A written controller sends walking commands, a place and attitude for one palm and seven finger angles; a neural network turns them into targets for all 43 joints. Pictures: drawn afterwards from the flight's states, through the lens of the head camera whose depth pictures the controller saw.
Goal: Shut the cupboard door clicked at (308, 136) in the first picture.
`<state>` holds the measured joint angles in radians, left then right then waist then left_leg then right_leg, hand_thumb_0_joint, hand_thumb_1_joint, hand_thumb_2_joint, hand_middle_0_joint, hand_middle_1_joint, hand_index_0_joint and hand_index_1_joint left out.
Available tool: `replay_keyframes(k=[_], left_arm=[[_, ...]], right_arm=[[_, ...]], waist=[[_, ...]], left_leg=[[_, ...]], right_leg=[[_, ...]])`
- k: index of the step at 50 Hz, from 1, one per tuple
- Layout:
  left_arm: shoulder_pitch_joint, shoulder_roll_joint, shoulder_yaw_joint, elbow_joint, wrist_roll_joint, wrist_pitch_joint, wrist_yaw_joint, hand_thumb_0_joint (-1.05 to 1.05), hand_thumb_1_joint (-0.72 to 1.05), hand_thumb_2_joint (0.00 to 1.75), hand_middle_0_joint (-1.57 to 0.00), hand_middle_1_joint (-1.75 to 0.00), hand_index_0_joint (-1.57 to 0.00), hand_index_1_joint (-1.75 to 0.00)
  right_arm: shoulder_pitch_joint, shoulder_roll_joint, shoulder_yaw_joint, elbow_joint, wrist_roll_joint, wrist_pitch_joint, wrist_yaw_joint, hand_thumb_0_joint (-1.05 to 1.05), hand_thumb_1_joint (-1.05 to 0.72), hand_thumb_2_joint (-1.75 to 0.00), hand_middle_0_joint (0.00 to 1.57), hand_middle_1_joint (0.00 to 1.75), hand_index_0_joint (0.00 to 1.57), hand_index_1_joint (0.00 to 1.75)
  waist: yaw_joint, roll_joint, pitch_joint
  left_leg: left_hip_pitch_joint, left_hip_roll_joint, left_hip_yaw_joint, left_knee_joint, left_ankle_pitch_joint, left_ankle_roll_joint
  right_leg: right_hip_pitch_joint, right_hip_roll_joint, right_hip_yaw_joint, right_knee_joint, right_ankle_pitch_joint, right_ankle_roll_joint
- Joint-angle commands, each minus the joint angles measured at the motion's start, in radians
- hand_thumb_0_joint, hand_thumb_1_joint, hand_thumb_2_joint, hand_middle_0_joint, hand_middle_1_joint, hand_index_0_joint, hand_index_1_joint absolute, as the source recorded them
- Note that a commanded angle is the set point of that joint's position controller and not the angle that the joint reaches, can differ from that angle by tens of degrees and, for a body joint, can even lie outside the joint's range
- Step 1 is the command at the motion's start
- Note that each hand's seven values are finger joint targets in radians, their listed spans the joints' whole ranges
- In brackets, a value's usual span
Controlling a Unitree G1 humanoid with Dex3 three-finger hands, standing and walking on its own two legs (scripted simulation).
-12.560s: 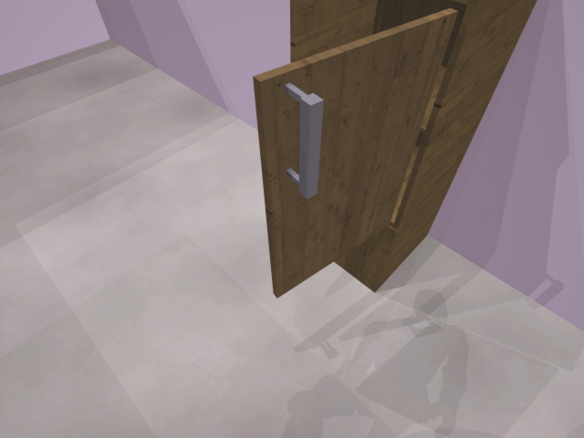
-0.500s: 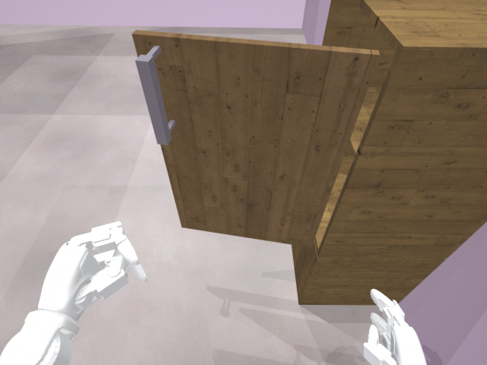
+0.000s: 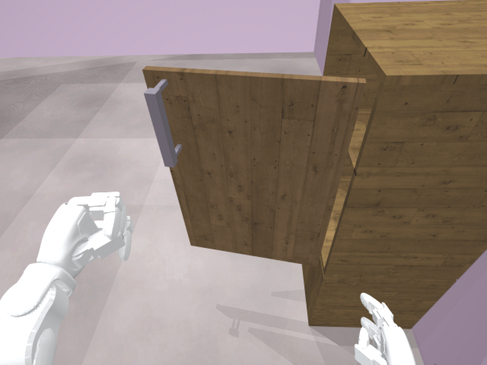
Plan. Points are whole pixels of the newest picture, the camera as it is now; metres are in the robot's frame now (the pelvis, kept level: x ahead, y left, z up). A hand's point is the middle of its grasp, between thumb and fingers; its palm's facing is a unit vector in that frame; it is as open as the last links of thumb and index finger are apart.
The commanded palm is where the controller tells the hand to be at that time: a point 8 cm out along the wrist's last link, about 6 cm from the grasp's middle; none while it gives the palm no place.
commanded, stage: raise the hand and make a fist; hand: left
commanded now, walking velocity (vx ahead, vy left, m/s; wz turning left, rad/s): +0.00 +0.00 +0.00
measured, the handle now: (167, 125) +0.52 +0.22 +0.15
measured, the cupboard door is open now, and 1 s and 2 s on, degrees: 80 80 80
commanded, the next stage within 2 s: bring the fist close to the handle in 0.30 s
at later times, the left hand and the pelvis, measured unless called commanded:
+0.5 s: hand (130, 242) +0.23 +0.19 +0.15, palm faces -0.03 -0.99 -0.11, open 3.1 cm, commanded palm +0.22 +0.23 +0.15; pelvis +0.00 -0.01 +0.00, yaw +0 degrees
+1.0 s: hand (150, 187) +0.34 +0.19 +0.15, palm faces -0.03 -1.00 -0.07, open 3.1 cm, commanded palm +0.32 +0.23 +0.15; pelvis +0.01 -0.01 +0.00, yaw -1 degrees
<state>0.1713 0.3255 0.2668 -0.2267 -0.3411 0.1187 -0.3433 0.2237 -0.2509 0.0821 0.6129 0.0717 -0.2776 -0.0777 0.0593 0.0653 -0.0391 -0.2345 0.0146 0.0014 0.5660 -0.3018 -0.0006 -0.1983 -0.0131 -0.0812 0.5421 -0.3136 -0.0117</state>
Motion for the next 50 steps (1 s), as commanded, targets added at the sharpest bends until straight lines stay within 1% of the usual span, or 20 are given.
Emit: replay_keyframes(k=[1,2,5,7,10,20,22,26,28,30,31,35,37,38,42,43,46,47,48,50], left_arm=[[-0.116,0.138,0.082,-0.186,-0.019,-0.036,0.001,0.0,0.9,0.9,-1.3,-1.5,-1.3,-1.5],[-0.12,0.169,0.104,-0.205,-0.016,-0.04,0.008,0.0,0.9,0.9,-1.3,-1.5,-1.3,-1.5],[-0.138,0.163,0.104,-0.235,-0.01,-0.065,0.026,0.0,0.9,0.9,-1.3,-1.5,-1.3,-1.5],[-0.15,0.178,0.108,-0.238,-0.007,-0.084,0.035,0.0,0.9,0.9,-1.3,-1.5,-1.3,-1.5],[-0.165,0.155,0.079,-0.242,0.005,-0.104,0.044,0.0,0.9,0.9,-1.3,-1.5,-1.3,-1.5],[-0.138,0.15,0.079,-0.189,-0.003,-0.102,0.033,0.0,0.9,0.9,-1.3,-1.5,-1.3,-1.5],[-0.189,0.206,0.116,-0.151,0.002,-0.104,0.037,0.0,0.9,0.9,-1.3,-1.5,-1.3,-1.5],[-0.394,0.18,0.066,-0.09,0.009,-0.12,0.038,0.0,0.9,0.9,-1.3,-1.5,-1.3,-1.5],[-0.457,0.19,0.062,-0.023,0.013,-0.12,0.032,0.0,0.9,0.9,-1.3,-1.5,-1.3,-1.5],[-0.518,0.188,0.046,0.018,0.023,-0.126,0.023,0.0,0.9,0.9,-1.3,-1.5,-1.3,-1.5],[-0.524,0.182,0.038,0.028,0.027,-0.125,0.02,0.0,0.9,0.9,-1.3,-1.5,-1.3,-1.5],[-0.509,0.192,0.065,0.099,0.027,-0.113,0.019,0.0,0.9,0.9,-1.3,-1.5,-1.3,-1.5],[-0.48,0.252,0.132,0.159,0.03,-0.105,0.029,0.0,0.9,0.9,-1.3,-1.5,-1.3,-1.5],[-0.51,0.211,0.101,0.138,0.03,-0.106,0.028,0.0,0.9,0.9,-1.3,-1.5,-1.3,-1.5],[-0.575,0.26,0.135,0.165,0.044,-0.106,0.045,0.0,0.9,0.9,-1.3,-1.5,-1.3,-1.5],[-0.624,0.226,0.098,0.161,0.046,-0.111,0.043,0.0,0.9,0.9,-1.3,-1.5,-1.3,-1.5],[-0.724,0.226,0.08,0.189,0.053,-0.123,0.043,0.0,0.9,0.9,-1.3,-1.5,-1.3,-1.5],[-0.748,0.25,0.088,0.205,0.058,-0.129,0.044,0.0,0.9,0.9,-1.3,-1.5,-1.3,-1.5],[-0.772,0.214,0.055,0.206,0.058,-0.132,0.039,0.0,0.9,0.9,-1.3,-1.5,-1.3,-1.5],[-0.805,0.213,0.049,0.254,0.062,-0.13,0.037,0.0,0.9,0.9,-1.3,-1.5,-1.3,-1.5]], right_arm=[[-0.142,-0.104,-0.056,-0.178,0.005,-0.053,-0.006,0.0,-0.9,-0.9,0.2,0.3,0.2,0.3],[-0.142,-0.108,-0.055,-0.18,0.004,-0.052,-0.005,0.0,-0.9,-0.9,0.2,0.3,0.2,0.3],[-0.142,-0.1,-0.057,-0.183,0.0,-0.057,-0.008,0.0,-0.9,-0.9,0.2,0.3,0.2,0.3],[-0.137,-0.103,-0.058,-0.173,-0.002,-0.062,-0.009,0.0,-0.9,-0.9,0.2,0.3,0.2,0.3],[-0.137,-0.098,-0.059,-0.166,0.0,-0.071,-0.013,0.0,-0.9,-0.9,0.2,0.3,0.2,0.3],[-0.146,-0.103,-0.062,-0.148,0.002,-0.096,-0.016,0.0,-0.9,-0.9,0.2,0.3,0.2,0.3],[-0.139,-0.114,-0.062,-0.132,0.001,-0.092,-0.02,0.0,-0.9,-0.9,0.2,0.3,0.2,0.3],[-0.147,-0.109,-0.06,-0.117,0.006,-0.102,-0.036,0.0,-0.9,-0.9,0.2,0.3,0.2,0.3],[-0.143,-0.112,-0.058,-0.104,0.007,-0.101,-0.042,0.0,-0.9,-0.9,0.2,0.3,0.2,0.3],[-0.143,-0.115,-0.06,-0.102,0.007,-0.1,-0.044,0.0,-0.9,-0.9,0.2,0.3,0.2,0.3],[-0.143,-0.113,-0.061,-0.107,0.008,-0.101,-0.043,0.0,-0.9,-0.9,0.2,0.3,0.2,0.3],[-0.136,-0.116,-0.063,-0.115,0.005,-0.091,-0.033,0.0,-0.9,-0.9,0.2,0.3,0.2,0.3],[-0.124,-0.125,-0.066,-0.11,0.003,-0.076,-0.027,0.0,-0.9,-0.9,0.2,0.3,0.2,0.3],[-0.135,-0.117,-0.065,-0.119,0.004,-0.072,-0.023,0.0,-0.9,-0.9,0.2,0.3,0.2,0.3],[-0.122,-0.121,-0.069,-0.121,0.003,-0.054,-0.019,0.0,-0.9,-0.9,0.2,0.3,0.2,0.3],[-0.126,-0.117,-0.068,-0.121,0.004,-0.05,-0.02,0.0,-0.9,-0.9,0.2,0.3,0.2,0.3],[-0.116,-0.12,-0.071,-0.114,0.005,-0.042,-0.027,0.0,-0.9,-0.9,0.2,0.3,0.2,0.3],[-0.109,-0.126,-0.072,-0.107,0.006,-0.039,-0.03,0.0,-0.9,-0.9,0.2,0.3,0.2,0.3],[-0.113,-0.122,-0.073,-0.109,0.005,-0.039,-0.03,0.0,-0.9,-0.9,0.2,0.3,0.2,0.3],[-0.101,-0.127,-0.075,-0.098,0.006,-0.033,-0.033,0.0,-0.9,-0.9,0.2,0.3,0.2,0.3]], waist=[[0.0,-0.065,-0.092],[0.005,-0.072,-0.091],[0.002,-0.054,-0.122],[-0.003,-0.059,-0.089],[-0.009,-0.007,-0.085],[-0.011,-0.062,-0.063],[-0.014,-0.067,-0.056],[-0.038,-0.018,-0.053],[-0.042,-0.057,-0.053],[-0.044,-0.04,-0.091],[-0.037,-0.011,-0.119],[-0.019,-0.045,-0.169],[-0.006,-0.104,-0.164],[-0.012,-0.078,-0.173],[-0.016,-0.065,-0.173],[-0.028,-0.046,-0.168],[-0.044,-0.02,-0.182],[-0.046,-0.049,-0.185],[-0.053,-0.028,-0.19],[-0.059,-0.02,-0.198]], left_leg=[[0.052,-0.022,-0.006,-0.085,0.202,0.035],[0.05,-0.022,-0.008,-0.082,0.21,0.035],[0.069,-0.024,-0.001,-0.081,0.207,0.038],[0.064,-0.022,-0.001,-0.077,0.198,0.037],[0.075,-0.022,0.004,-0.085,0.171,0.036],[0.062,-0.021,0.006,-0.077,0.151,0.04],[0.052,-0.019,0.004,-0.072,0.141,0.039],[0.08,-0.022,-0.001,-0.076,0.1,0.041],[0.069,-0.021,-0.007,-0.078,0.087,0.042],[0.087,-0.023,-0.006,-0.077,0.115,0.042],[0.1,-0.023,-0.006,-0.078,0.134,0.04],[0.095,-0.022,-0.002,-0.07,0.218,0.038],[0.062,-0.019,0.001,-0.069,0.247,0.035],[0.071,-0.022,0.007,-0.068,0.266,0.037],[0.076,-0.018,0.013,-0.062,0.286,0.034],[0.084,-0.018,0.015,-0.067,0.281,0.035],[0.109,-0.02,0.013,-0.067,0.264,0.034],[0.105,-0.016,0.008,-0.067,0.261,0.035],[0.118,-0.017,0.008,-0.069,0.264,0.036],[0.128,-0.017,0.006,-0.068,0.273,0.034]], right_leg=[[-0.005,0.009,0.023,-0.09,0.236,0.014],[0.007,0.008,0.033,-0.095,0.239,0.013],[0.007,0.007,0.028,-0.09,0.229,0.015],[-0.004,0.005,0.04,-0.1,0.218,0.017],[-0.022,0.007,0.032,-0.102,0.178,0.016],[-0.036,-0.001,0.046,-0.116,0.165,0.027],[-0.039,-0.004,0.06,-0.121,0.138,0.028],[-0.085,0.0,0.054,-0.122,0.079,0.024],[-0.082,-0.001,0.062,-0.127,0.055,0.024],[-0.07,-0.001,0.055,-0.108,0.1,0.021],[-0.057,0.0,0.047,-0.093,0.134,0.016],[-0.012,-0.005,0.04,-0.065,0.265,0.012],[0.018,-0.008,0.039,-0.06,0.303,0.014],[0.014,-0.009,0.04,-0.054,0.335,0.015],[0.01,-0.008,0.042,-0.051,0.359,0.013],[-0.003,-0.007,0.04,-0.052,0.35,0.013],[-0.025,-0.001,0.042,-0.056,0.319,0.009],[-0.019,-0.001,0.044,-0.059,0.308,0.008],[-0.027,0.001,0.043,-0.057,0.31,0.006],[-0.034,0.002,0.039,-0.055,0.32,0.003]])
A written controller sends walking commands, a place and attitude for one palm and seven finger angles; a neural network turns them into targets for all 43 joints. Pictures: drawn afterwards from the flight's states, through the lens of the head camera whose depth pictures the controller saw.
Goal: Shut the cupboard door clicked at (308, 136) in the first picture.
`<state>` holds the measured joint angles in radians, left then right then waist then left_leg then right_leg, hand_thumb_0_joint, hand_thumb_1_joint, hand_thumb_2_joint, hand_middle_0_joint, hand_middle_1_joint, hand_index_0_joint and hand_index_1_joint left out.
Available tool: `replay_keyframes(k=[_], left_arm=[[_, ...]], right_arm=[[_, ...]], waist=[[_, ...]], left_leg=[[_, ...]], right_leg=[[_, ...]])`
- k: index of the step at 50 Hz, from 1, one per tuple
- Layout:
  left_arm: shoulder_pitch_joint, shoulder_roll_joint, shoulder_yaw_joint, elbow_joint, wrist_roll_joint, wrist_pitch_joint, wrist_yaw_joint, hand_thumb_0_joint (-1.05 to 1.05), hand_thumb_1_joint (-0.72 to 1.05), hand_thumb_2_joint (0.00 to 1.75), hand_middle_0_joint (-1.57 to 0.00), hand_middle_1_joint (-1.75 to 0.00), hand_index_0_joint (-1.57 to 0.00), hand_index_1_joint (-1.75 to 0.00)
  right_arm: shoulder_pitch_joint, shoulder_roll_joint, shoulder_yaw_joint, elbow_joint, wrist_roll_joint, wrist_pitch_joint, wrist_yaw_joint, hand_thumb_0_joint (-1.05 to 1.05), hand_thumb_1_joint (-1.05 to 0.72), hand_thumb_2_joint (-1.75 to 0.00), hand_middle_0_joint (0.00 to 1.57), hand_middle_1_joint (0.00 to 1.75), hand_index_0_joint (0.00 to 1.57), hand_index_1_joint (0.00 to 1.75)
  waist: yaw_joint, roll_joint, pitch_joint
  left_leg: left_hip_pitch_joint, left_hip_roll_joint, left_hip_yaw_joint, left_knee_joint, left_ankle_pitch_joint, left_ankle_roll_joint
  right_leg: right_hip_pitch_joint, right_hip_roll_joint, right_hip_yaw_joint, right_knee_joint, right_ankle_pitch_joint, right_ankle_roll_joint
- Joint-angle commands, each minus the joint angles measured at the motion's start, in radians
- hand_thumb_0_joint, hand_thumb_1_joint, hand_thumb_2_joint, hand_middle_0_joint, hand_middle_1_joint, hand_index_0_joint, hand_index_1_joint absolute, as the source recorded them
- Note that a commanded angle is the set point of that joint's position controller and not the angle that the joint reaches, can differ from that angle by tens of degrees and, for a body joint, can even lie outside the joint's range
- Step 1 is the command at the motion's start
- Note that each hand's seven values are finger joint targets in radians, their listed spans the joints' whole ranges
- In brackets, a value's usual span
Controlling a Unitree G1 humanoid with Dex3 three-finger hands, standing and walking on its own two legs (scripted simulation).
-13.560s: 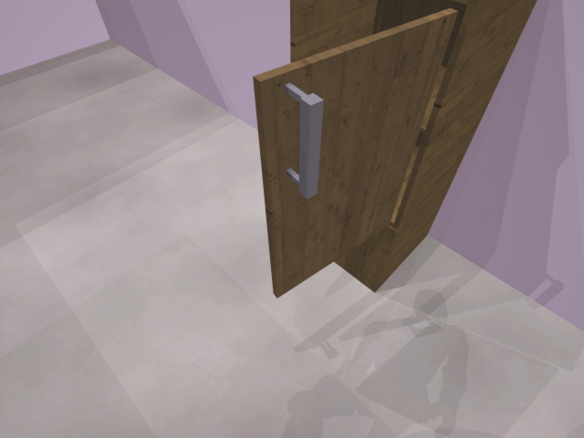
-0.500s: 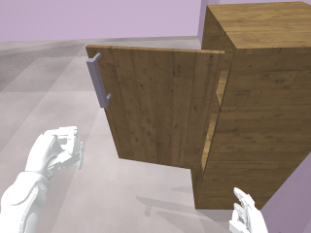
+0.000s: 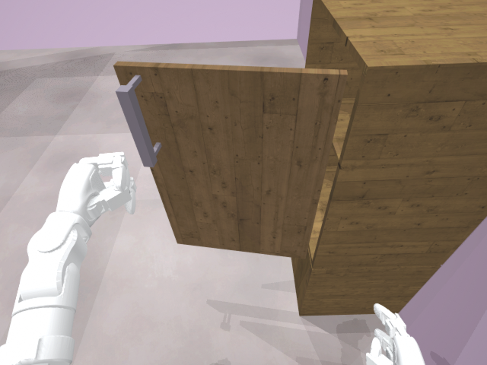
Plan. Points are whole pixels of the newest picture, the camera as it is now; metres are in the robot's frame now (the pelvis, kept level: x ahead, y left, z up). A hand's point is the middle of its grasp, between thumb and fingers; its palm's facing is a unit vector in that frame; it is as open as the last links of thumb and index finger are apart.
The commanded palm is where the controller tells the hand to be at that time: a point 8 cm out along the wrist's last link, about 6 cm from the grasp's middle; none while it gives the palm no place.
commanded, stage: bring the fist close to the handle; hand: left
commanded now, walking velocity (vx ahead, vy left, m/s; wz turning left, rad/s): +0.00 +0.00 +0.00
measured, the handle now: (143, 123) +0.51 +0.24 +0.15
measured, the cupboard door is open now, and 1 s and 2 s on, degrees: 80 80 70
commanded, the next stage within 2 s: push the door shut along its arc in 0.80 s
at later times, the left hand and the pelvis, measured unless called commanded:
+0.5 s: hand (141, 156) +0.40 +0.21 +0.15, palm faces -0.03 -1.00 -0.05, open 3.1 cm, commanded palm +0.38 +0.25 +0.15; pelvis +0.00 +0.01 +0.00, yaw +0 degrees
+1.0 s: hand (139, 158) +0.40 +0.21 +0.15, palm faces -0.03 -1.00 -0.04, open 3.1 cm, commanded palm +0.38 +0.26 +0.15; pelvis +0.00 +0.01 +0.00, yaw +0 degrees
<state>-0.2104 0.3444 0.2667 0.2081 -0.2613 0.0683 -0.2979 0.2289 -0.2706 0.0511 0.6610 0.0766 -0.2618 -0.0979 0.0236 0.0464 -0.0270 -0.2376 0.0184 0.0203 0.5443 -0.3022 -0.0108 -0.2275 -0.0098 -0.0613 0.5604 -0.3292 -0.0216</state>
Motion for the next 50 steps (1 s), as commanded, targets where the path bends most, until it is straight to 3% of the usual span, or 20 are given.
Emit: replay_keyframes(k=[1,2,6,7,11,16,17,20,21,24,26,27,29,32,33,37,42,45,47,50], left_arm=[[-0.457,0.187,0.037,-0.166,-0.017,-0.08,-0.009,0.0,0.9,0.9,-1.3,-1.5,-1.3,-1.5],[-0.452,0.22,0.064,-0.127,-0.014,-0.079,-0.004,0.0,0.9,0.9,-1.3,-1.5,-1.3,-1.5],[-0.525,0.226,0.069,-0.038,-0.005,-0.067,0.0,0.0,0.9,0.9,-1.3,-1.5,-1.3,-1.5],[-0.53,0.265,0.1,-0.015,0.0,-0.071,0.006,0.0,0.9,0.9,-1.3,-1.5,-1.3,-1.5],[-0.603,0.283,0.111,0.01,0.01,-0.1,0.0,0.0,0.9,0.9,-1.3,-1.5,-1.3,-1.5],[-0.66,0.252,0.076,0.115,0.009,-0.114,-0.014,0.0,0.9,0.9,-1.3,-1.5,-1.3,-1.5],[-0.649,0.294,0.108,0.154,0.012,-0.114,-0.012,0.0,0.9,0.9,-1.3,-1.5,-1.3,-1.5],[-0.739,0.282,0.078,0.199,0.023,-0.125,-0.017,0.0,0.9,0.9,-1.3,-1.5,-1.3,-1.5],[-0.754,0.274,0.068,0.196,0.026,-0.132,-0.018,0.0,0.9,0.9,-1.3,-1.5,-1.3,-1.5],[-0.754,0.298,0.092,0.204,0.024,-0.158,-0.016,0.0,0.9,0.9,-1.3,-1.5,-1.3,-1.5],[-0.735,0.287,0.093,0.182,0.02,-0.171,-0.017,0.0,0.9,0.9,-1.3,-1.5,-1.3,-1.5],[-0.692,0.3,0.107,0.19,0.02,-0.172,-0.014,0.0,0.9,0.9,-1.3,-1.5,-1.3,-1.5],[-0.698,0.279,0.093,0.197,0.019,-0.169,-0.012,0.0,0.9,0.9,-1.3,-1.5,-1.3,-1.5],[-0.672,0.334,0.143,0.194,0.022,-0.168,0.001,0.0,0.9,0.9,-1.3,-1.5,-1.3,-1.5],[-0.669,0.324,0.135,0.183,0.025,-0.168,0.001,0.0,0.9,0.9,-1.3,-1.5,-1.3,-1.5],[-0.685,0.319,0.128,0.108,0.026,-0.179,0.002,0.0,0.9,0.9,-1.3,-1.5,-1.3,-1.5],[-0.681,0.29,0.103,0.18,0.018,-0.152,-0.006,0.0,0.9,0.9,-1.3,-1.5,-1.3,-1.5],[-0.73,0.266,0.076,0.168,0.018,-0.151,-0.009,0.0,0.9,0.9,-1.3,-1.5,-1.3,-1.5],[-0.748,0.314,0.097,0.182,0.023,-0.158,-0.013,0.0,0.9,0.9,-1.3,-1.5,-1.3,-1.5],[-0.854,0.31,0.071,0.23,0.025,-0.179,-0.039,0.0,0.9,0.9,-1.3,-1.5,-1.3,-1.5]], right_arm=[[-0.105,-0.108,-0.043,-0.144,0.0,-0.047,-0.013,0.0,-0.9,-0.9,0.2,0.3,0.2,0.3],[-0.095,-0.114,-0.045,-0.135,0.0,-0.041,-0.015,0.0,-0.9,-0.9,0.2,0.3,0.2,0.3],[-0.082,-0.117,-0.046,-0.132,-0.001,-0.015,-0.011,0.0,-0.9,-0.9,0.2,0.3,0.2,0.3],[-0.075,-0.122,-0.048,-0.127,-0.004,-0.008,-0.01,0.0,-0.9,-0.9,0.2,0.3,0.2,0.3],[-0.06,-0.12,-0.051,-0.137,-0.007,0.009,-0.002,0.0,-0.9,-0.9,0.2,0.3,0.2,0.3],[-0.025,-0.127,-0.058,-0.126,-0.005,0.026,0.001,0.0,-0.9,-0.9,0.2,0.3,0.2,0.3],[-0.013,-0.136,-0.06,-0.119,-0.007,0.032,0.001,0.0,-0.9,-0.9,0.2,0.3,0.2,0.3],[0.002,-0.137,-0.062,-0.113,-0.005,0.046,0.001,0.0,-0.9,-0.9,0.2,0.3,0.2,0.3],[0.007,-0.136,-0.064,-0.117,-0.005,0.047,0.003,0.0,-0.9,-0.9,0.2,0.3,0.2,0.3],[0.019,-0.14,-0.068,-0.117,-0.008,0.055,0.005,0.0,-0.9,-0.9,0.2,0.3,0.2,0.3],[0.021,-0.137,-0.07,-0.126,-0.009,0.055,0.01,0.0,-0.9,-0.9,0.2,0.3,0.2,0.3],[0.026,-0.141,-0.072,-0.125,-0.011,0.06,0.011,0.0,-0.9,-0.9,0.2,0.3,0.2,0.3],[0.027,-0.139,-0.072,-0.125,-0.008,0.063,0.014,0.0,-0.9,-0.9,0.2,0.3,0.2,0.3],[0.03,-0.146,-0.074,-0.126,-0.011,0.072,0.014,0.0,-0.9,-0.9,0.2,0.3,0.2,0.3],[0.023,-0.14,-0.073,-0.132,-0.009,0.074,0.016,0.0,-0.9,-0.9,0.2,0.3,0.2,0.3],[0.022,-0.136,-0.075,-0.139,-0.011,0.075,0.015,0.0,-0.9,-0.9,0.2,0.3,0.2,0.3],[0.019,-0.138,-0.07,-0.123,-0.005,0.076,0.007,0.0,-0.9,-0.9,0.2,0.3,0.2,0.3],[0.01,-0.134,-0.067,-0.127,-0.005,0.074,0.007,0.0,-0.9,-0.9,0.2,0.3,0.2,0.3],[0.019,-0.143,-0.066,-0.12,-0.008,0.079,0.003,0.0,-0.9,-0.9,0.2,0.3,0.2,0.3],[0.019,-0.142,-0.062,-0.109,-0.008,0.075,0.0,0.0,-0.9,-0.9,0.2,0.3,0.2,0.3]], waist=[[-0.024,0.007,-0.214],[-0.022,-0.043,-0.21],[-0.027,-0.027,-0.224],[-0.022,-0.061,-0.233],[-0.024,-0.005,-0.295],[-0.046,-0.022,-0.261],[-0.04,-0.065,-0.257],[-0.06,-0.022,-0.251],[-0.059,0.0,-0.272],[-0.055,-0.03,-0.31],[-0.044,0.006,-0.343],[-0.036,-0.023,-0.345],[-0.044,-0.023,-0.313],[-0.033,-0.052,-0.297],[-0.034,-0.027,-0.288],[-0.038,-0.008,-0.33],[-0.057,-0.036,-0.238],[-0.061,-0.008,-0.261],[-0.068,-0.042,-0.27],[-0.084,0.001,-0.266]], left_leg=[[0.133,-0.023,-0.017,-0.046,0.268,0.043],[0.122,-0.019,-0.017,-0.045,0.27,0.046],[0.11,-0.023,-0.017,-0.047,0.287,0.043],[0.102,-0.019,-0.016,-0.045,0.289,0.044],[0.123,-0.019,-0.014,-0.039,0.364,0.041],[0.11,-0.016,-0.015,-0.033,0.347,0.042],[0.092,-0.016,-0.013,-0.032,0.335,0.045],[0.083,-0.018,-0.013,-0.032,0.324,0.043],[0.095,-0.02,-0.017,-0.029,0.321,0.042],[0.103,-0.019,-0.019,-0.027,0.33,0.045],[0.121,-0.019,-0.021,-0.023,0.383,0.043],[0.116,-0.015,-0.02,-0.024,0.389,0.045],[0.105,-0.015,-0.016,-0.031,0.375,0.044],[0.078,-0.014,-0.011,-0.04,0.351,0.048],[0.078,-0.015,-0.008,-0.042,0.349,0.047],[0.117,-0.013,-0.009,-0.038,0.392,0.048],[0.088,-0.013,-0.009,-0.05,0.294,0.05],[0.102,-0.019,-0.013,-0.048,0.287,0.048],[0.099,-0.018,-0.014,-0.044,0.279,0.052],[0.106,-0.021,-0.02,-0.038,0.26,0.048]], right_leg=[[-0.01,-0.003,0.021,-0.074,0.33,0.011],[0.001,-0.002,0.023,-0.08,0.33,0.012],[-0.001,-0.005,0.024,-0.073,0.352,0.009],[0.011,-0.007,0.027,-0.078,0.353,0.01],[0.04,-0.006,0.027,-0.056,0.427,0.002],[-0.005,-0.001,0.026,-0.062,0.416,0.003],[0.007,-0.002,0.028,-0.068,0.41,0.004],[-0.018,-0.002,0.031,-0.064,0.398,0.003],[-0.023,-0.001,0.032,-0.062,0.384,0.001],[0.0,0.003,0.032,-0.062,0.396,0.0],[0.02,0.003,0.03,-0.049,0.436,-0.004],[0.031,0.003,0.029,-0.052,0.439,-0.002],[0.011,0.007,0.028,-0.056,0.433,0.001],[0.034,0.004,0.03,-0.063,0.424,0.003],[0.029,0.006,0.032,-0.062,0.426,0.002],[0.048,0.007,0.031,-0.062,0.45,0.001],[-0.008,0.01,0.03,-0.086,0.368,0.004],[-0.016,0.009,0.032,-0.083,0.362,0.001],[-0.004,0.006,0.034,-0.086,0.357,0.003],[-0.038,0.007,0.038,-0.079,0.336,-0.002]])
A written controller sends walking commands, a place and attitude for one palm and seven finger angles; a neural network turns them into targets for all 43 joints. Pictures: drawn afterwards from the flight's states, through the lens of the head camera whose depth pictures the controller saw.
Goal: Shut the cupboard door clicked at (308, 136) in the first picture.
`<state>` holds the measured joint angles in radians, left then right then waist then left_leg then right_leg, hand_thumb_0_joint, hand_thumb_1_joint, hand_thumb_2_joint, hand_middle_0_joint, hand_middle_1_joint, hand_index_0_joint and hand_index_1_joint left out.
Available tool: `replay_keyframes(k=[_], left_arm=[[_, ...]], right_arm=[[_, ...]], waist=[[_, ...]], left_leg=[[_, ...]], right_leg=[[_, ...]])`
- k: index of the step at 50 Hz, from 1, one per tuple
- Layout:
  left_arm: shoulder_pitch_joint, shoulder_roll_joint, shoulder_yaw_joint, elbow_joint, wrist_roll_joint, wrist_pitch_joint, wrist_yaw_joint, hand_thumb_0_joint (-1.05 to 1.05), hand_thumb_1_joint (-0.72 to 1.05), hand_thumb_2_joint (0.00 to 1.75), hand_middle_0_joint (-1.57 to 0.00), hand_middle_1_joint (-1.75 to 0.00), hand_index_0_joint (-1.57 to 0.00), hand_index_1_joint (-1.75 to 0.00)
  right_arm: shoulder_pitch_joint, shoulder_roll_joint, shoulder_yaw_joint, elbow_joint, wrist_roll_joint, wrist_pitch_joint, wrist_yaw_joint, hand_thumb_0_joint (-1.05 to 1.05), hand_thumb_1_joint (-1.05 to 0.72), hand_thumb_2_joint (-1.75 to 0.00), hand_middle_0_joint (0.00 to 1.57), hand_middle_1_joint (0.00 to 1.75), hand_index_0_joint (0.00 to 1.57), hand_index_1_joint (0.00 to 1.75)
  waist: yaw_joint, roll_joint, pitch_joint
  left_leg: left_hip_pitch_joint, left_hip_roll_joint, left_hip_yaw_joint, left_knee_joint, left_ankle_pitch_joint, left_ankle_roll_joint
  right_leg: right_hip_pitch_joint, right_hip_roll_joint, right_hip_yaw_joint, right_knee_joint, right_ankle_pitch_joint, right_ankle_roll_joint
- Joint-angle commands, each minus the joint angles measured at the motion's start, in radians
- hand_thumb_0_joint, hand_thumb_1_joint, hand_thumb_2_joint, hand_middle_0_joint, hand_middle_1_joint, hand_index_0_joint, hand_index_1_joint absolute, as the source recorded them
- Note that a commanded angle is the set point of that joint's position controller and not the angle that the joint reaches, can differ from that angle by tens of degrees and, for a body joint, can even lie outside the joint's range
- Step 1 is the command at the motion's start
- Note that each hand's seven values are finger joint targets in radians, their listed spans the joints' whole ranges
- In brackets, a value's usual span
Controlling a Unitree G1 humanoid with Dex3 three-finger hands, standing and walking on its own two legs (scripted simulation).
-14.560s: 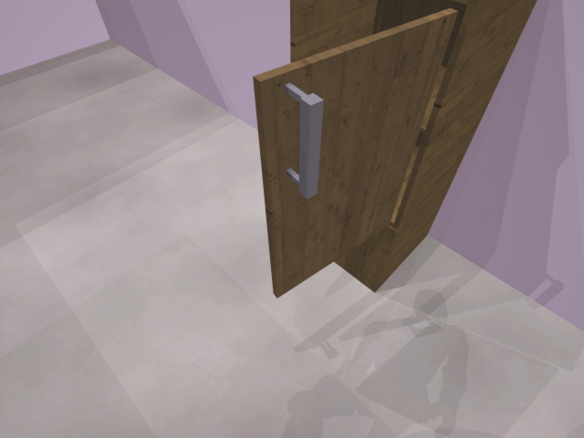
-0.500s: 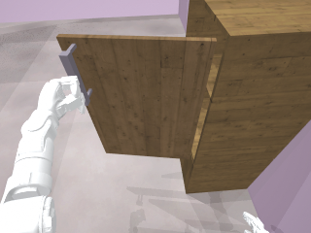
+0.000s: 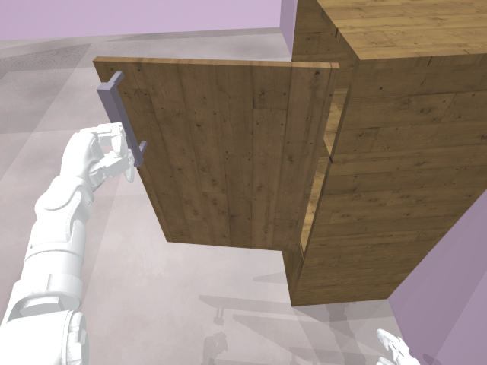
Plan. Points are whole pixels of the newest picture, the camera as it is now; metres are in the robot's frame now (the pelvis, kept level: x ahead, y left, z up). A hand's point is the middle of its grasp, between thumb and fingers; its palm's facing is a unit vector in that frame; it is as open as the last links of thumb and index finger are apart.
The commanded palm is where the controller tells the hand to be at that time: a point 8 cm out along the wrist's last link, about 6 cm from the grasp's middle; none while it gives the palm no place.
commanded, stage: push the door shut along its arc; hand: left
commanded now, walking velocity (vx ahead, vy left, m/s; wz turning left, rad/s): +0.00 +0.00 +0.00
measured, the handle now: (127, 122) +0.50 +0.24 +0.15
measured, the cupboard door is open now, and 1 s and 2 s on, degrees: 80 70 61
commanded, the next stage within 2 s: pull the fist back off the door in 1.58 s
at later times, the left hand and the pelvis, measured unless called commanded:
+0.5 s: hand (136, 138) +0.44 +0.20 +0.16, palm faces -0.16 -0.99 -0.05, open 3.2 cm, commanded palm +0.44 +0.24 +0.15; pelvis -0.01 +0.00 -0.01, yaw +0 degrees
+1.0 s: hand (162, 120) +0.49 +0.17 +0.16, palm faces -0.29 -0.96 -0.01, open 3.1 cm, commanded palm +0.52 +0.21 +0.15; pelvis -0.02 +0.01 -0.02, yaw +0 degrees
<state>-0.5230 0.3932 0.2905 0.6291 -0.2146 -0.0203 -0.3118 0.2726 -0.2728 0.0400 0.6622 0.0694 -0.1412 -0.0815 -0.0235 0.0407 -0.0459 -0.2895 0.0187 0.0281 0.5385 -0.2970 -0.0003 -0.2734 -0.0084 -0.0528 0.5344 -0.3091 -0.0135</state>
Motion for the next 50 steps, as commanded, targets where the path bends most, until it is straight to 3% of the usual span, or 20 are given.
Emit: replay_keyframes(k=[1,2,5,7,8,12,15,17,19,21,24,27,29,32,33,35,37,39,45,50], left_arm=[[-0.562,0.254,0.039,-0.173,-0.024,-0.097,-0.034,0.0,0.9,0.9,-1.3,-1.5,-1.3,-1.5],[-0.576,0.289,0.055,-0.151,-0.02,-0.103,-0.039,0.0,0.9,0.9,-1.3,-1.5,-1.3,-1.5],[-0.575,0.277,0.049,-0.07,-0.023,-0.113,-0.067,0.0,0.9,0.9,-1.3,-1.5,-1.3,-1.5],[-0.565,0.299,0.058,-0.006,-0.02,-0.116,-0.079,0.0,0.9,0.9,-1.3,-1.5,-1.3,-1.5],[-0.592,0.277,0.036,0.018,-0.022,-0.118,-0.088,0.0,0.9,0.9,-1.3,-1.5,-1.3,-1.5],[-0.654,0.341,0.065,0.087,-0.012,-0.147,-0.109,0.0,0.9,0.9,-1.3,-1.5,-1.3,-1.5],[-0.733,0.334,0.044,0.101,-0.01,-0.176,-0.133,0.0,0.9,0.9,-1.3,-1.5,-1.3,-1.5],[-0.771,0.334,0.029,0.146,-0.011,-0.184,-0.145,0.0,0.9,0.9,-1.3,-1.5,-1.3,-1.5],[-0.815,0.336,0.026,0.175,-0.01,-0.191,-0.157,0.0,0.9,0.9,-1.3,-1.5,-1.3,-1.5],[-0.853,0.324,0.012,0.182,-0.007,-0.198,-0.167,0.0,0.9,0.9,-1.3,-1.5,-1.3,-1.5],[-0.89,0.297,-0.015,0.191,-0.007,-0.204,-0.181,0.0,0.9,0.9,-1.3,-1.5,-1.3,-1.5],[-0.934,0.303,-0.023,0.24,-0.008,-0.206,-0.192,0.0,0.9,0.9,-1.3,-1.5,-1.3,-1.5],[-0.984,0.323,-0.016,0.271,-0.006,-0.205,-0.197,0.0,0.9,0.9,-1.3,-1.5,-1.3,-1.5],[-1.031,0.309,-0.041,0.286,0.002,-0.212,-0.204,0.0,0.9,0.9,-1.3,-1.5,-1.3,-1.5],[-1.03,0.304,-0.042,0.302,0.006,-0.209,-0.206,0.0,0.9,0.9,-1.3,-1.5,-1.3,-1.5],[-1.07,0.345,-0.019,0.32,0.012,-0.209,-0.208,0.0,0.9,0.9,-1.3,-1.5,-1.3,-1.5],[-1.098,0.29,-0.057,0.33,0.004,-0.208,-0.215,0.0,0.9,0.9,-1.3,-1.5,-1.3,-1.5],[-1.123,0.353,-0.014,0.358,0.012,-0.2,-0.215,0.0,0.9,0.9,-1.3,-1.5,-1.3,-1.5],[-1.195,0.304,-0.069,0.432,0.028,-0.186,-0.214,0.0,0.9,0.9,-1.3,-1.5,-1.3,-1.5],[-1.254,0.37,-0.029,0.469,0.044,-0.178,-0.211,0.0,0.9,0.9,-1.3,-1.5,-1.3,-1.5]], right_arm=[[-0.023,-0.141,-0.051,-0.11,-0.001,-0.047,-0.017,0.0,-0.9,-0.9,0.2,0.3,0.2,0.3],[-0.013,-0.148,-0.052,-0.102,-0.003,-0.043,-0.02,0.0,-0.9,-0.9,0.2,0.3,0.2,0.3],[-0.005,-0.149,-0.052,-0.103,-0.004,-0.043,-0.015,0.0,-0.9,-0.9,0.2,0.3,0.2,0.3],[0.011,-0.157,-0.053,-0.099,-0.006,-0.035,-0.013,0.0,-0.9,-0.9,0.2,0.3,0.2,0.3],[0.011,-0.158,-0.052,-0.101,-0.004,-0.034,-0.01,0.0,-0.9,-0.9,0.2,0.3,0.2,0.3],[0.042,-0.174,-0.06,-0.096,-0.01,-0.023,-0.01,0.0,-0.9,-0.9,0.2,0.3,0.2,0.3],[0.059,-0.175,-0.061,-0.091,-0.011,-0.022,-0.008,0.0,-0.9,-0.9,0.2,0.3,0.2,0.3],[0.081,-0.181,-0.063,-0.077,-0.014,-0.016,-0.012,0.0,-0.9,-0.9,0.2,0.3,0.2,0.3],[0.093,-0.188,-0.066,-0.065,-0.012,-0.02,-0.011,0.0,-0.9,-0.9,0.2,0.3,0.2,0.3],[0.11,-0.19,-0.07,-0.054,-0.015,-0.024,-0.01,0.0,-0.9,-0.9,0.2,0.3,0.2,0.3],[0.128,-0.195,-0.075,-0.042,-0.02,-0.027,-0.008,0.0,-0.9,-0.9,0.2,0.3,0.2,0.3],[0.15,-0.205,-0.076,-0.02,-0.027,-0.026,-0.011,0.0,-0.9,-0.9,0.2,0.3,0.2,0.3],[0.157,-0.21,-0.073,-0.006,-0.026,-0.031,-0.011,0.0,-0.9,-0.9,0.2,0.3,0.2,0.3],[0.179,-0.215,-0.077,0.007,-0.032,-0.032,-0.011,0.0,-0.9,-0.9,0.2,0.3,0.2,0.3],[0.178,-0.213,-0.078,0.008,-0.032,-0.035,-0.009,0.0,-0.9,-0.9,0.2,0.3,0.2,0.3],[0.193,-0.221,-0.078,0.017,-0.035,-0.036,-0.008,0.0,-0.9,-0.9,0.2,0.3,0.2,0.3],[0.202,-0.219,-0.08,0.022,-0.04,-0.037,-0.008,0.0,-0.9,-0.9,0.2,0.3,0.2,0.3],[0.213,-0.228,-0.079,0.029,-0.041,-0.036,-0.008,0.0,-0.9,-0.9,0.2,0.3,0.2,0.3],[0.229,-0.23,-0.076,0.046,-0.044,-0.038,-0.009,0.0,-0.9,-0.9,0.2,0.3,0.2,0.3],[0.258,-0.237,-0.075,0.051,-0.047,-0.036,-0.01,0.0,-0.9,-0.9,0.2,0.3,0.2,0.3]], waist=[[-0.043,-0.008,-0.254],[-0.044,-0.009,-0.261],[-0.036,0.011,-0.278],[-0.036,-0.029,-0.266],[-0.048,-0.033,-0.252],[-0.052,-0.029,-0.273],[-0.07,0.0,-0.312],[-0.088,-0.035,-0.288],[-0.1,-0.014,-0.284],[-0.106,0.024,-0.312],[-0.119,0.024,-0.348],[-0.137,-0.003,-0.328],[-0.15,0.02,-0.305],[-0.163,0.019,-0.335],[-0.16,0.05,-0.342],[-0.168,0.042,-0.354],[-0.179,0.05,-0.367],[-0.184,0.038,-0.364],[-0.209,0.07,-0.35],[-0.218,0.064,-0.407]], left_leg=[[0.16,-0.022,-0.029,-0.027,0.256,0.039],[0.156,-0.021,-0.028,-0.023,0.254,0.041],[0.148,-0.025,-0.032,-0.012,0.29,0.036],[0.123,-0.024,-0.031,-0.007,0.28,0.038],[0.112,-0.026,-0.031,-0.006,0.265,0.039],[0.088,-0.025,-0.03,0.009,0.259,0.04],[0.102,-0.027,-0.031,0.022,0.276,0.04],[0.082,-0.024,-0.033,0.025,0.257,0.043],[0.081,-0.024,-0.037,0.028,0.234,0.041],[0.102,-0.024,-0.045,0.036,0.245,0.038],[0.129,-0.022,-0.051,0.047,0.265,0.039],[0.107,-0.017,-0.059,0.05,0.241,0.041],[0.088,-0.018,-0.062,0.053,0.203,0.039],[0.099,-0.014,-0.067,0.066,0.229,0.039],[0.112,-0.014,-0.072,0.074,0.234,0.035],[0.103,-0.011,-0.08,0.082,0.224,0.033],[0.118,-0.009,-0.079,0.091,0.246,0.033],[0.084,-0.008,-0.081,0.099,0.225,0.034],[0.062,0.001,-0.09,0.122,0.192,0.029],[0.039,0.004,-0.092,0.15,0.206,0.031]], right_leg=[[0.005,0.006,0.029,-0.05,0.32,-0.01],[0.012,0.003,0.032,-0.05,0.317,-0.01],[0.012,0.003,0.031,-0.032,0.36,-0.016],[0.011,0.001,0.029,-0.029,0.357,-0.013],[-0.007,0.002,0.03,-0.028,0.351,-0.011],[-0.013,-0.001,0.035,-0.016,0.341,-0.012],[-0.027,0.003,0.04,-0.004,0.362,-0.011],[-0.047,0.004,0.037,-0.008,0.34,-0.008],[-0.081,0.008,0.039,-0.009,0.316,-0.009],[-0.103,0.009,0.035,-0.002,0.307,-0.012],[-0.125,0.013,0.031,0.004,0.309,-0.01],[-0.156,0.014,0.024,0.006,0.273,-0.012],[-0.192,0.016,0.029,0.003,0.24,-0.011],[-0.215,0.016,0.023,0.019,0.244,-0.012],[-0.235,0.02,0.022,0.024,0.239,-0.014],[-0.252,0.02,0.02,0.031,0.223,-0.014],[-0.275,0.021,0.015,0.039,0.231,-0.014],[-0.284,0.022,0.02,0.041,0.22,-0.011],[-0.371,0.027,0.011,0.063,0.163,-0.012],[-0.377,0.031,0.015,0.085,0.174,-0.009]])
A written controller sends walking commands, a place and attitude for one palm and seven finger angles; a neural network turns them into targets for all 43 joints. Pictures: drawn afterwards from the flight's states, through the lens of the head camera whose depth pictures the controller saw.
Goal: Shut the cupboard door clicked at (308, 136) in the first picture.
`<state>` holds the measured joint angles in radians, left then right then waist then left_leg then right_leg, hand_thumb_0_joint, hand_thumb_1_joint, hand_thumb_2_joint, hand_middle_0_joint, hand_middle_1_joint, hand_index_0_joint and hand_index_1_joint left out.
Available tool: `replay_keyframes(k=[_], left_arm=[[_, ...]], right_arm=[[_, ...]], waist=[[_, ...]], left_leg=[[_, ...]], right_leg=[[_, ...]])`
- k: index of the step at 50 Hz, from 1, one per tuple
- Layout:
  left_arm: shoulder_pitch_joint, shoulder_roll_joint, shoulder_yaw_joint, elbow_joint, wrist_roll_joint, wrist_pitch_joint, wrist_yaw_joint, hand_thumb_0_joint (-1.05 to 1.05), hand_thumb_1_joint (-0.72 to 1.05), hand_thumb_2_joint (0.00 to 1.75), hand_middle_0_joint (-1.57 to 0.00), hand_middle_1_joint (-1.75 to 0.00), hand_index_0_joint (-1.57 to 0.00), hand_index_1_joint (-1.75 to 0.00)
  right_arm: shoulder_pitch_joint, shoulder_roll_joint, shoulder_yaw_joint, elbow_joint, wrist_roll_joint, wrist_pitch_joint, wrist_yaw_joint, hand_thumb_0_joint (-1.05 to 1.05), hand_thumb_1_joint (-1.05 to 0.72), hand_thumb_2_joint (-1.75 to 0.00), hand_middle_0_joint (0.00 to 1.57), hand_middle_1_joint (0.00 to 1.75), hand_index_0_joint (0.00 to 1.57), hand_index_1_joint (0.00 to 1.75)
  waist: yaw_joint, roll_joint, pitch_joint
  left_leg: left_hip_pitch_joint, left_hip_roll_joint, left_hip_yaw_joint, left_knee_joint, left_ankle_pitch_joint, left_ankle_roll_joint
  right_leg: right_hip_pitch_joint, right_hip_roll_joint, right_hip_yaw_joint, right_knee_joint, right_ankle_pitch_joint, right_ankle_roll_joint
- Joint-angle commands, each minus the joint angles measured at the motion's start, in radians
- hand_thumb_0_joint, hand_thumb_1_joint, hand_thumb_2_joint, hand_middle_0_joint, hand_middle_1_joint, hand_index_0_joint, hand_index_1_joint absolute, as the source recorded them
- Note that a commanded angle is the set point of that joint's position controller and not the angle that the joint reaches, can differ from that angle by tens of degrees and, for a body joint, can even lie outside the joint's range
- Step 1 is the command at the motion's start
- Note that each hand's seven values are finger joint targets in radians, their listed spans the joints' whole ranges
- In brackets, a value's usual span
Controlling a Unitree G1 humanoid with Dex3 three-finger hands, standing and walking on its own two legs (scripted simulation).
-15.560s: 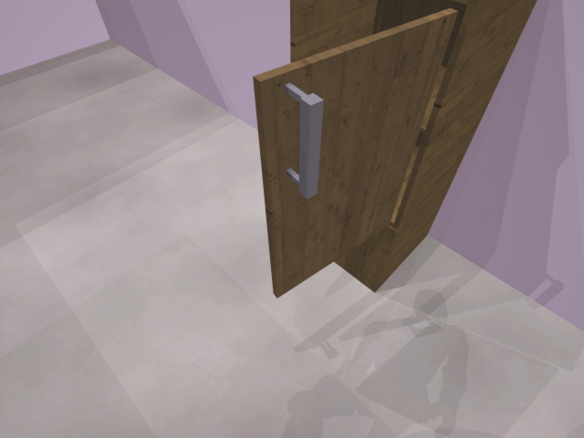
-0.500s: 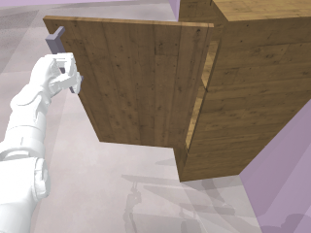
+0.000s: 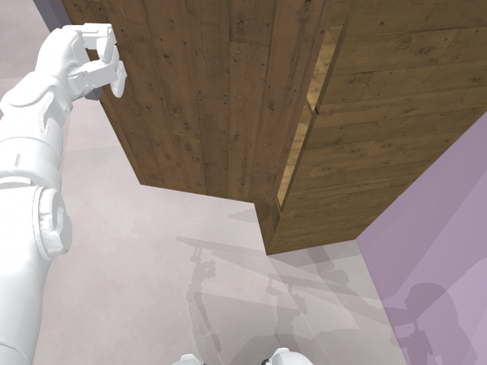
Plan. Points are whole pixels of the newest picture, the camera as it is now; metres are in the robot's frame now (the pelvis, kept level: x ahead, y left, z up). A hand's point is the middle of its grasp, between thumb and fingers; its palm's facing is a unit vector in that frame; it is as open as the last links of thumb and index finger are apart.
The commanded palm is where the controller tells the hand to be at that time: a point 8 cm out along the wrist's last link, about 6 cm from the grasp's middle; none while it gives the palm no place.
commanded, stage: push the door shut along its arc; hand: left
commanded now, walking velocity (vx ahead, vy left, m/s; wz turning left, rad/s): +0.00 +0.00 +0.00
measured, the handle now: (79, 43) +0.59 +0.21 +0.17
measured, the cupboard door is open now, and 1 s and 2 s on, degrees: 70 61 61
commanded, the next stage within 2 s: pull the fist back off the door in 0.58 s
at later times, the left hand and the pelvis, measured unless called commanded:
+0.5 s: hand (139, 44) +0.57 +0.12 +0.18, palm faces -0.37 -0.93 -0.01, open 3.1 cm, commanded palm +0.59 +0.15 +0.17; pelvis +0.02 -0.01 -0.01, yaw -2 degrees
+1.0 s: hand (163, 37) +0.59 +0.08 +0.18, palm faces -0.03 -1.00 -0.03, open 3.1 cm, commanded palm +0.56 +0.13 +0.17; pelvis +0.01 -0.01 +0.00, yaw -1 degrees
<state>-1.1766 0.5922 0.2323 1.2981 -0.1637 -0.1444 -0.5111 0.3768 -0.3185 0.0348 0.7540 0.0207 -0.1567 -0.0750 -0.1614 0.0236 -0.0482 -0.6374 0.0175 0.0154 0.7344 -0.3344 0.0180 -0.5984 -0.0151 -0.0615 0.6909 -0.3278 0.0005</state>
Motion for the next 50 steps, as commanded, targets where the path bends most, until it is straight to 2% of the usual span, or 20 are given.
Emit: replay_keyframes(k=[1,6,8,11,14,16,20,22,26,29,34,35,36,37,39,40,42,43,48,50], left_arm=[[-0.608,0.19,0.042,-0.19,-0.001,-0.054,-0.009,0.0,0.9,0.9,-1.3,-1.5,-1.3,-1.5],[-0.665,0.316,0.119,-0.172,0.035,-0.058,-0.004,0.0,0.9,0.9,-1.3,-1.5,-1.3,-1.5],[-0.659,0.366,0.155,-0.166,0.053,-0.062,0.001,0.0,0.9,0.9,-1.3,-1.5,-1.3,-1.5],[-0.634,0.413,0.168,-0.115,0.085,-0.052,-0.012,0.0,0.9,0.9,-1.3,-1.5,-1.3,-1.5],[-0.641,0.372,0.137,-0.145,0.082,-0.051,-0.026,0.0,0.9,0.9,-1.3,-1.5,-1.3,-1.5],[-0.661,0.334,0.112,-0.143,0.07,-0.04,-0.041,0.0,0.9,0.9,-1.3,-1.5,-1.3,-1.5],[-0.699,0.287,0.079,-0.155,0.053,-0.03,-0.054,0.0,0.9,0.9,-1.3,-1.5,-1.3,-1.5],[-0.728,0.22,0.04,-0.157,0.031,-0.029,-0.055,0.0,0.9,0.9,-1.3,-1.5,-1.3,-1.5],[-0.765,0.186,0.016,-0.162,0.027,-0.026,-0.054,0.0,0.9,0.9,-1.3,-1.5,-1.3,-1.5],[-0.801,0.101,-0.034,-0.188,0.013,-0.028,-0.05,0.0,0.9,0.9,-1.3,-1.5,-1.3,-1.5],[-0.809,0.055,-0.056,-0.148,-0.005,-0.022,-0.045,0.0,0.9,0.9,-1.3,-1.5,-1.3,-1.5],[-0.862,0.118,0.173,-0.146,-0.068,0.014,0.168,0.0,0.9,0.9,-1.3,-1.5,-1.3,-1.5],[-0.826,0.083,0.143,-0.124,-0.033,0.032,0.276,0.0,0.9,0.9,-1.3,-1.5,-1.3,-1.5],[-0.83,0.079,0.162,-0.147,-0.009,0.022,0.371,0.0,0.9,0.9,-1.3,-1.5,-1.3,-1.5],[-0.815,0.04,0.11,-0.187,0.113,-0.018,0.512,0.0,0.9,0.9,-1.3,-1.5,-1.3,-1.5],[-0.81,0.056,0.093,-0.183,0.167,-0.041,0.542,0.0,0.9,0.9,-1.3,-1.5,-1.3,-1.5],[-0.804,0.062,0.075,-0.158,0.205,-0.07,0.542,0.0,0.9,0.9,-1.3,-1.5,-1.3,-1.5],[-0.795,0.103,0.096,-0.136,0.212,-0.076,0.523,0.0,0.9,0.9,-1.3,-1.5,-1.3,-1.5],[-0.693,0.099,0.107,-0.122,0.156,-0.077,0.41,0.0,0.9,0.9,-1.3,-1.5,-1.3,-1.5],[-0.663,0.111,0.132,-0.131,0.129,-0.081,0.396,0.0,0.9,0.9,-1.3,-1.5,-1.3,-1.5]], right_arm=[[0.164,-0.192,-0.07,-0.041,0.0,-0.019,-0.016,0.0,-0.9,-0.9,0.2,0.3,0.2,0.3],[0.203,-0.194,-0.068,-0.057,-0.009,0.004,-0.013,0.0,-0.9,-0.9,0.2,0.3,0.2,0.3],[0.208,-0.192,-0.065,-0.068,-0.012,0.021,-0.011,0.0,-0.9,-0.9,0.2,0.3,0.2,0.3],[0.228,-0.193,-0.067,-0.083,-0.012,0.047,-0.01,0.0,-0.9,-0.9,0.2,0.3,0.2,0.3],[0.236,-0.192,-0.075,-0.086,-0.013,0.07,-0.008,0.0,-0.9,-0.9,0.2,0.3,0.2,0.3],[0.239,-0.194,-0.08,-0.078,-0.014,0.076,-0.006,0.0,-0.9,-0.9,0.2,0.3,0.2,0.3],[0.242,-0.196,-0.084,-0.052,-0.016,0.087,-0.006,0.0,-0.9,-0.9,0.2,0.3,0.2,0.3],[0.245,-0.193,-0.081,-0.035,-0.018,0.083,-0.009,0.0,-0.9,-0.9,0.2,0.3,0.2,0.3],[0.236,-0.195,-0.086,-0.008,-0.023,0.072,-0.011,0.0,-0.9,-0.9,0.2,0.3,0.2,0.3],[0.221,-0.193,-0.089,0.01,-0.026,0.057,-0.012,0.0,-0.9,-0.9,0.2,0.3,0.2,0.3],[0.198,-0.197,-0.082,0.029,-0.023,0.036,-0.025,0.0,-0.9,-0.9,0.2,0.3,0.2,0.3],[0.244,-0.142,-0.061,-0.015,-0.015,0.031,-0.007,0.0,-0.9,-0.9,0.2,0.3,0.2,0.3],[0.257,-0.139,-0.056,-0.023,-0.019,0.03,0.015,0.0,-0.9,-0.9,0.2,0.3,0.2,0.3],[0.282,-0.137,-0.064,-0.027,-0.032,0.029,0.03,0.0,-0.9,-0.9,0.2,0.3,0.2,0.3],[0.305,-0.124,-0.07,-0.032,-0.061,0.032,0.071,0.0,-0.9,-0.9,0.2,0.3,0.2,0.3],[0.318,-0.126,-0.073,-0.031,-0.07,0.039,0.087,0.0,-0.9,-0.9,0.2,0.3,0.2,0.3],[0.33,-0.136,-0.079,-0.041,-0.072,0.054,0.099,0.0,-0.9,-0.9,0.2,0.3,0.2,0.3],[0.328,-0.142,-0.079,-0.047,-0.069,0.061,0.1,0.0,-0.9,-0.9,0.2,0.3,0.2,0.3],[0.31,-0.139,-0.074,-0.081,-0.046,0.081,0.085,0.0,-0.9,-0.9,0.2,0.3,0.2,0.3],[0.306,-0.139,-0.075,-0.089,-0.041,0.085,0.079,0.0,-0.9,-0.9,0.2,0.3,0.2,0.3]], waist=[[-0.085,0.077,-0.406],[-0.084,0.075,-0.485],[-0.072,0.117,-0.533],[-0.078,0.049,-0.497],[-0.08,0.105,-0.531],[-0.096,0.081,-0.514],[-0.104,0.128,-0.516],[-0.119,0.151,-0.495],[-0.127,0.154,-0.497],[-0.136,0.195,-0.505],[-0.152,0.13,-0.465],[-0.125,0.176,-0.446],[-0.122,0.153,-0.464],[-0.138,0.067,-0.479],[-0.141,0.107,-0.492],[-0.141,0.128,-0.496],[-0.141,0.121,-0.522],[-0.13,0.111,-0.539],[-0.087,0.102,-0.544],[-0.083,0.049,-0.511]], left_leg=[[0.374,0.006,-0.078,-0.042,0.238,0.015],[0.337,-0.001,-0.07,-0.004,0.312,0.019],[0.346,-0.005,-0.062,0.019,0.378,0.018],[0.249,-0.009,-0.045,0.026,0.348,0.024],[0.309,-0.008,-0.044,0.032,0.4,0.019],[0.308,-0.007,-0.041,0.032,0.382,0.023],[0.362,-0.004,-0.046,0.042,0.417,0.019],[0.407,-0.003,-0.046,0.046,0.452,0.021],[0.431,0.0,-0.058,0.051,0.445,0.018],[0.502,0.001,-0.064,0.06,0.482,0.017],[0.461,-0.001,-0.059,0.056,0.418,0.023],[0.331,0.015,-0.08,0.039,0.384,0.007],[0.3,0.011,-0.078,0.023,0.368,0.001],[0.295,0.013,-0.089,0.027,0.39,0.007],[0.306,0.006,-0.083,0.037,0.41,0.008],[0.31,0.004,-0.079,0.037,0.403,0.006],[0.33,-0.004,-0.08,0.03,0.398,0.007],[0.326,-0.006,-0.076,0.019,0.387,0.006],[0.317,-0.013,-0.048,-0.016,0.366,0.01],[0.282,-0.013,-0.039,-0.035,0.322,0.015]], right_leg=[[-0.053,0.038,0.024,-0.07,0.193,-0.021],[0.005,0.044,0.033,-0.042,0.287,-0.016],[0.029,0.051,0.036,-0.026,0.355,-0.018],[0.076,0.051,0.044,-0.026,0.392,-0.012],[0.048,0.059,0.036,-0.022,0.424,-0.015],[0.038,0.062,0.035,-0.034,0.415,-0.012],[-0.017,0.07,0.022,-0.031,0.408,-0.017],[-0.063,0.076,0.005,-0.029,0.4,-0.02],[-0.1,0.078,0.003,-0.031,0.373,-0.019],[-0.164,0.082,-0.005,-0.027,0.352,-0.019],[-0.176,0.079,-0.011,-0.019,0.324,-0.017],[-0.097,0.06,0.018,-0.067,0.321,-0.013],[-0.05,0.061,0.02,-0.055,0.325,-0.006],[-0.032,0.062,0.01,-0.05,0.344,0.004],[-0.07,0.057,0.016,-0.04,0.338,0.012],[-0.078,0.054,0.016,-0.035,0.323,0.009],[-0.052,0.056,0.02,-0.035,0.329,0.0],[-0.021,0.055,0.029,-0.04,0.343,-0.002],[0.084,0.06,0.043,-0.067,0.408,-0.011],[0.119,0.061,0.045,-0.085,0.398,-0.006]])
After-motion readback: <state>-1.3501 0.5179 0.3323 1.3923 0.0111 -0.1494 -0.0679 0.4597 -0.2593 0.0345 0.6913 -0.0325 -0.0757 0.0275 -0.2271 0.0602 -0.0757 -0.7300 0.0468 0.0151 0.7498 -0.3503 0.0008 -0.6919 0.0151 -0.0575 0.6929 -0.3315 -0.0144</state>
